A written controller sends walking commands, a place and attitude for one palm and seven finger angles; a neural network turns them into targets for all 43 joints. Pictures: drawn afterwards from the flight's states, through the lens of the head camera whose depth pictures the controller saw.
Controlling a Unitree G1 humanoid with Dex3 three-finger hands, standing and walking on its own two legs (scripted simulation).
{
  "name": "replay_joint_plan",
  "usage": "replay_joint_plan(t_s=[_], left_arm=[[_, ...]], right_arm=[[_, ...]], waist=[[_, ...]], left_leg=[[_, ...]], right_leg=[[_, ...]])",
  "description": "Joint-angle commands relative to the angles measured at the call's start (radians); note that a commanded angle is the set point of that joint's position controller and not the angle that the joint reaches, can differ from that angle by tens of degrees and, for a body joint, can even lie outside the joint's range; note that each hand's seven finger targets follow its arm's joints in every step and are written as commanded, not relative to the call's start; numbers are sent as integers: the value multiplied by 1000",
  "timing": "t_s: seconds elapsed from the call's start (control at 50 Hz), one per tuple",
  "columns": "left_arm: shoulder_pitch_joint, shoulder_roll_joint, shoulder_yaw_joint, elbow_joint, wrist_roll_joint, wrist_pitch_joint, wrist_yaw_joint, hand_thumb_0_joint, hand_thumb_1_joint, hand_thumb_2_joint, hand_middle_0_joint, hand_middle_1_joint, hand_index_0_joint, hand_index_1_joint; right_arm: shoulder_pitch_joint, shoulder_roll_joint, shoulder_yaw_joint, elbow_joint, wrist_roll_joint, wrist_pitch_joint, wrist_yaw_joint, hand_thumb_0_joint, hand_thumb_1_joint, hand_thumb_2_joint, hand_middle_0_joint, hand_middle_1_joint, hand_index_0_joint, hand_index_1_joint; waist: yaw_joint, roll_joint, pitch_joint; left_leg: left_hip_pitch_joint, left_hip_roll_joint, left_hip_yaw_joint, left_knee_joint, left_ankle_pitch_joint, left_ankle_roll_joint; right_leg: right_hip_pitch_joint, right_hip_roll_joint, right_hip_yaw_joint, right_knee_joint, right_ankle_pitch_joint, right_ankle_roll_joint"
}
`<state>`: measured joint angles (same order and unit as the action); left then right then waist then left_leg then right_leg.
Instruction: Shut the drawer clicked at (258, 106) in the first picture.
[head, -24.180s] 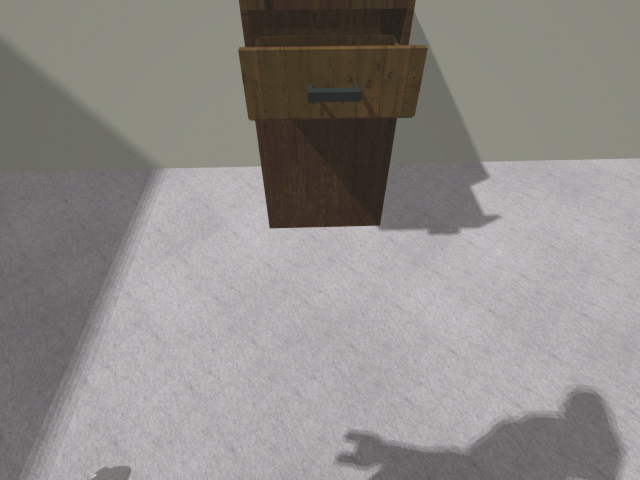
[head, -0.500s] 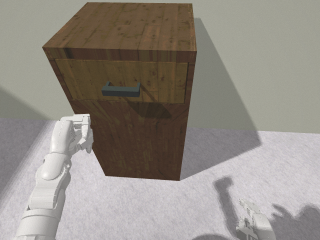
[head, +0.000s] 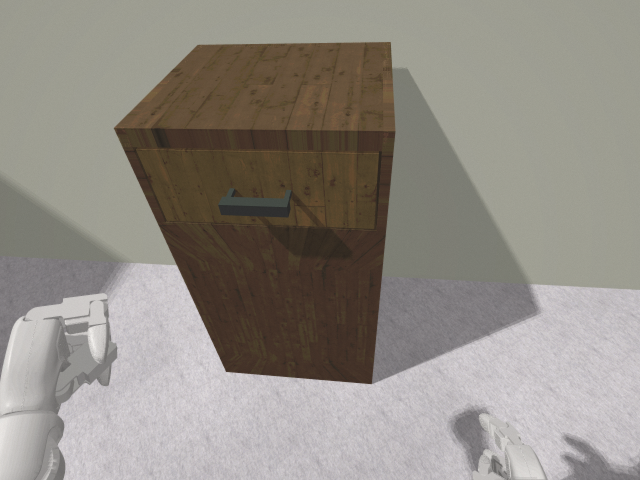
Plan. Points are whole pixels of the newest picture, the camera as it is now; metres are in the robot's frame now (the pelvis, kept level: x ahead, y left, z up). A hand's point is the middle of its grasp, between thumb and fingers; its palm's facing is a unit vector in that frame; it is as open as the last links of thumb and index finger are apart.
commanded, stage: draw the hand back to the body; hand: left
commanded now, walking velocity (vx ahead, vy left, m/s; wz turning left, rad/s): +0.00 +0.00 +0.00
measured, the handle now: (257, 200) +0.59 +0.19 +0.02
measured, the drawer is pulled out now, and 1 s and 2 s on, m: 0.00 0.00 0.00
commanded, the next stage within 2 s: step back with the hand held close in 0.26 s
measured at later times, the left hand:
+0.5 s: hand (79, 338) +0.19 +0.24 +0.17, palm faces +0.38 -0.81 -0.44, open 3.3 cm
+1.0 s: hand (25, 407) +0.14 +0.27 +0.15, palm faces +0.31 -0.80 -0.52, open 3.2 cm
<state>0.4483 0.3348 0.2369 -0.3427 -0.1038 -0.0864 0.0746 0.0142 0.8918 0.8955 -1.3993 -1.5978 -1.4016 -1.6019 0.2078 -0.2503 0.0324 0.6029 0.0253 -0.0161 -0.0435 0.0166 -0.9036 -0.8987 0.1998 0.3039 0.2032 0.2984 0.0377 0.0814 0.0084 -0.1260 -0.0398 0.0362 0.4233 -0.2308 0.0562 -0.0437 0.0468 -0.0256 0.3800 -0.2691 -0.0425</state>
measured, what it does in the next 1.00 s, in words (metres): shifts its weight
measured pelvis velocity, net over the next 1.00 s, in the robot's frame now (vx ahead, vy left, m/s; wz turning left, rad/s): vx -0.06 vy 0.03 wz -0.02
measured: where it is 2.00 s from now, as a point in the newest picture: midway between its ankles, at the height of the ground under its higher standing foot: outside the picture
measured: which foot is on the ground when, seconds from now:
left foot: down 0.00-1.00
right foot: down 0.00-1.00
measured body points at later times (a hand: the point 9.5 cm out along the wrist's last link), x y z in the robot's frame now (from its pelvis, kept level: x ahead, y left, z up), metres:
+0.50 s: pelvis +0.00 +0.00 +0.00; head -0.01 -0.02 +0.45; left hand +0.17 +0.28 +0.20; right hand +0.19 -0.23 -0.09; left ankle +0.00 +0.08 -0.74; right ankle -0.03 -0.09 -0.74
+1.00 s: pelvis -0.06 +0.03 -0.01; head -0.04 +0.02 +0.44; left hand +0.11 +0.31 +0.18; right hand +0.12 -0.21 -0.09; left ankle +0.00 +0.08 -0.74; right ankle -0.03 -0.09 -0.74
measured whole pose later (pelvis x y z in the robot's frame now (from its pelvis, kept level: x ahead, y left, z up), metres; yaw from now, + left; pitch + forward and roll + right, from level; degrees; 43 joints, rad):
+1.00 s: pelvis -0.06 +0.03 -0.01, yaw -1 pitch +0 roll -1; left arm 0.63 0.41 0.39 -0.55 -0.06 -0.20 0.11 0.01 0.89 0.89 -1.40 -1.60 -1.40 -1.60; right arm 0.18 -0.24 -0.01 0.52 0.02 0.02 -0.06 0.02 -0.90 -0.90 0.20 0.30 0.20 0.30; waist 0.01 0.04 0.03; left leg -0.35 -0.06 0.07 0.52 -0.18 0.11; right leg -0.30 0.02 0.00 0.53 -0.24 0.00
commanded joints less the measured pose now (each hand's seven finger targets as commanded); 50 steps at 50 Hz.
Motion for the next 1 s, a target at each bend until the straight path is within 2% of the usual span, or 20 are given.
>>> replay_joint_plan(t_s=[0.0, 0.04, 0.06, 0.08, 0.12, 0.2, 0.28, 0.36, 0.38, 0.4, 0.42, 0.44, 0.5, 0.62, 0.66, 0.7, 0.8, 0.9, 0.94, 0.98], left_arm=[[3, 188, 148, -309, -2, -75, 27, 0, 900, 900, -1400, -1600, -1400, -1600], [37, 188, 159, -355, -3, -80, 30, 0, 900, 900, -1400, -1600, -1400, -1600], [58, 195, 176, -355, 0, -82, 32, 0, 900, 900, -1400, -1600, -1400, -1600], [56, 165, 147, -344, 3, -82, 31, 0, 900, 900, -1400, -1600, -1400, -1600], [18, 156, 133, -331, 9, -80, 32, 0, 900, 900, -1400, -1600, -1400, -1600], [20, 137, 125, -269, 7, -68, 35, 0, 900, 900, -1400, -1600, -1400, -1600], [-3, 164, 144, -330, 10, -80, 43, 0, 900, 900, -1400, -1600, -1400, -1600], [13, 173, 150, -350, 11, -72, 46, 0, 900, 900, -1400, -1600, -1400, -1600], [-159, 345, 326, -485, 18, -128, 52, 0, 900, 900, -1400, -1600, -1400, -1600], [-147, 352, 342, -430, 19, -146, 52, 0, 900, 900, -1400, -1600, -1400, -1600], [-12, 256, 272, -325, 23, -141, 40, 0, 900, 900, -1400, -1600, -1400, -1600], [65, 196, 226, -271, 24, -129, 31, 0, 900, 900, -1400, -1600, -1400, -1600], [157, 132, 173, -237, 20, -120, 15, 0, 900, 900, -1400, -1600, -1400, -1600], [188, 225, 239, -363, 20, -129, 32, 0, 900, 900, -1400, -1600, -1400, -1600], [187, 256, 264, -427, 21, -138, 42, 0, 900, 900, -1400, -1600, -1400, -1600], [176, 293, 290, -480, 24, -144, 51, 0, 900, 900, -1400, -1600, -1400, -1600], [224, 250, 279, -436, 25, -150, 55, 0, 900, 900, -1400, -1600, -1400, -1600], [204, 214, 268, -367, 41, -159, 55, 0, 900, 900, -1400, -1600, -1400, -1600], [182, 199, 251, -367, 50, -167, 52, 0, 900, 900, -1400, -1600, -1400, -1600], [169, 200, 251, -374, 57, -176, 55, 0, 900, 900, -1400, -1600, -1400, -1600]], right_arm=[[-156, -94, -42, -178, -3, -83, -11, 0, -900, -900, 200, 300, 200, 300], [-151, -91, -44, -184, 0, -90, -14, 0, -900, -900, 200, 300, 200, 300], [-151, -89, -43, -179, -2, -93, -15, 0, -900, -900, 200, 300, 200, 300], [-148, -88, -45, -174, -2, -95, -15, 0, -900, -900, 200, 300, 200, 300], [-139, -95, -47, -162, -4, -97, -17, 0, -900, -900, 200, 300, 200, 300], [-135, -96, -51, -157, -5, -88, -26, 0, -900, -900, 200, 300, 200, 300], [-141, -92, -48, -166, -9, -94, -31, 0, -900, -900, 200, 300, 200, 300], [-147, -87, -39, -163, -10, -100, -31, 0, -900, -900, 200, 300, 200, 300], [-141, -114, -51, -197, -6, -78, -22, 0, -900, -900, 200, 300, 200, 300], [-138, -98, -47, -172, -12, -69, -26, 0, -900, -900, 200, 300, 200, 300], [-139, -96, -53, -155, -17, -57, -22, 0, -900, -900, 200, 300, 200, 300], [-132, -99, -58, -163, -17, -39, -15, 0, -900, -900, 200, 300, 200, 300], [-131, -115, -76, -179, -12, -3, -5, 0, -900, -900, 200, 300, 200, 300], [-146, -103, -83, -229, 0, 38, -17, 0, -900, -900, 200, 300, 200, 300], [-142, -106, -83, -247, 0, 35, -24, 0, -900, -900, 200, 300, 200, 300], [-137, -114, -84, -254, -2, 27, -32, 0, -900, -900, 200, 300, 200, 300], [-112, -117, -93, -243, -9, 5, -34, 0, -900, -900, 200, 300, 200, 300], [-116, -128, -97, -235, -11, -16, -34, 0, -900, -900, 200, 300, 200, 300], [-110, -129, -94, -237, -7, -24, -33, 0, -900, -900, 200, 300, 200, 300], [-104, -128, -95, -236, -8, -32, -33, 0, -900, -900, 200, 300, 200, 300]], waist=[[15, -48, -62], [15, -30, -73], [20, -52, -61], [9, -54, -41], [-1, -34, -13], [1, -86, 22], [13, -57, -71], [21, -21, -86], [-12, -13, -24], [-17, -24, -6], [-21, -77, 9], [-23, -102, -6], [-25, -47, -69], [-21, -101, -167], [-18, -72, -196], [-13, -7, -213], [-18, 30, -165], [-29, 0, -72], [-36, -36, -48], [-39, -80, -46]], left_leg=[[66, 55, -61, -36, 192, -10], [66, 56, -60, -33, 194, -12], [62, 53, -61, -29, 198, -11], [63, 53, -57, -28, 189, -10], [68, 53, -62, -32, 172, -10], [51, 54, -63, -35, 136, -4], [77, 52, -64, -29, 175, -3], [76, 51, -63, -22, 232, -8], [14, 72, -98, 13, 175, 19], [-3, 71, -110, 30, 156, 13], [-3, 73, -106, 38, 180, 13], [1, 78, -100, 33, 214, 12], [28, 98, -90, 15, 334, 16], [-12, 120, -100, -10, 375, 17], [-38, 127, -108, -13, 393, 17], [-62, 135, -123, -26, 396, 19], [-168, 170, -167, -81, 259, 32], [-420, 199, -214, -158, -147, 60], [-502, 200, -232, -173, -291, 66], [-529, 186, -234, -156, -357, 66]], right_leg=[[-83, -41, 52, -85, 211, 14], [-78, -46, 52, -75, 216, 15], [-88, -43, 50, -80, 224, 16], [-102, -44, 52, -77, 214, 16], [-131, -43, 49, -86, 188, 16], [-143, -44, 51, -91, 147, 17], [-92, -54, 54, -69, 196, 17], [-72, -53, 54, -58, 260, 15], [-134, -108, 175, -96, 354, 31], [-140, -140, 189, -102, 392, 15], [-154, -145, 175, -90, 421, 19], [-148, -138, 155, -74, 433, 32], [-143, -117, 102, -30, 439, 66], [-100, -96, 76, 31, 419, 70], [-76, -89, 75, 64, 417, 64], [-66, -73, 69, 90, 379, 63], [-69, -49, 68, 138, 221, 60], [0, -42, 95, 188, 138, 53], [22, -45, 108, 195, 107, 52], [14, -52, 127, 172, 60, 48]])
